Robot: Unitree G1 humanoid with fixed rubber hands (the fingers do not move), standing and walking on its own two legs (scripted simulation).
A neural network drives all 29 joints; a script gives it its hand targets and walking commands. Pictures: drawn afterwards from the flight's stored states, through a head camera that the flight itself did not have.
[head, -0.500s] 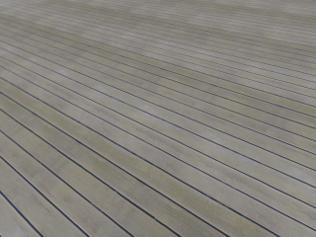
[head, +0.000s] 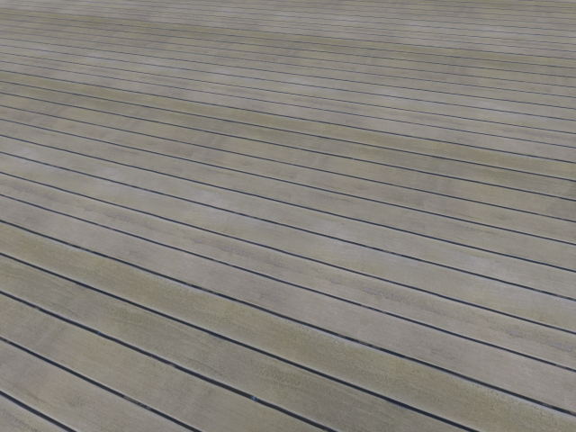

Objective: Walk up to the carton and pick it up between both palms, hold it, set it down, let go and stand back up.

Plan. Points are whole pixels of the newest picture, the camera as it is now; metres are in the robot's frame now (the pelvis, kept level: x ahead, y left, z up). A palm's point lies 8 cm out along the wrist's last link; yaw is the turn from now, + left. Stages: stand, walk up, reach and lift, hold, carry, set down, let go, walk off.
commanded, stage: walk up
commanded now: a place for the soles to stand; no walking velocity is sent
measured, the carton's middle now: out of the picture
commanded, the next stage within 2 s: none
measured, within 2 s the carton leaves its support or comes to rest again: neither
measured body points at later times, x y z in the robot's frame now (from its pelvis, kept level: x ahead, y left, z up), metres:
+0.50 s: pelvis +0.15 -0.14 +0.01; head +0.16 -0.15 +0.46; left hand +0.23 +0.07 -0.14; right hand +0.21 -0.42 -0.10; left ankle +0.32 -0.08 -0.69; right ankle +0.09 -0.23 -0.72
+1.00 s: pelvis +0.30 -0.37 -0.02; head +0.29 -0.42 +0.42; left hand +0.61 -0.28 -0.10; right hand +0.10 -0.53 -0.18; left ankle +0.34 -0.09 -0.71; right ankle +0.31 -0.55 -0.72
